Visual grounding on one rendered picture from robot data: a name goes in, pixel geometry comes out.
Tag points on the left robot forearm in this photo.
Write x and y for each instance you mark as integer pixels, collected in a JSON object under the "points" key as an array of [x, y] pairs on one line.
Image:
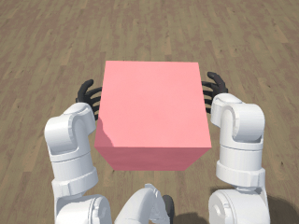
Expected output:
{"points": [[70, 153]]}

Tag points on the robot left hand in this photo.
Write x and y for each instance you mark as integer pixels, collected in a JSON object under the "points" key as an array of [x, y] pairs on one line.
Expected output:
{"points": [[85, 97]]}

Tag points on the robot left foot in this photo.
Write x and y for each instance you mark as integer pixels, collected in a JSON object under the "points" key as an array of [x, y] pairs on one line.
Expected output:
{"points": [[169, 207]]}

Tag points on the robot left shin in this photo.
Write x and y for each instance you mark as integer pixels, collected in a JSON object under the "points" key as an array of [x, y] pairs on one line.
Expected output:
{"points": [[162, 217]]}

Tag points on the carton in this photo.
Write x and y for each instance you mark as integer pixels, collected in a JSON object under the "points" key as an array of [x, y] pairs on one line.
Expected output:
{"points": [[152, 116]]}

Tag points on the robot right hand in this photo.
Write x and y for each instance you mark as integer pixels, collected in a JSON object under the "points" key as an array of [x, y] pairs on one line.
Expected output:
{"points": [[218, 87]]}

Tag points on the left robot upper arm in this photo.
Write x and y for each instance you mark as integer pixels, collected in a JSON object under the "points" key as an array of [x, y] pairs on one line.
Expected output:
{"points": [[89, 209]]}

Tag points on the right robot forearm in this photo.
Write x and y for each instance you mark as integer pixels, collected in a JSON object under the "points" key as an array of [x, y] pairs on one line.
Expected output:
{"points": [[241, 138]]}

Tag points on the right robot upper arm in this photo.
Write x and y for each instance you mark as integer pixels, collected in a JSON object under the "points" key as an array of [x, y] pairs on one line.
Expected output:
{"points": [[234, 206]]}

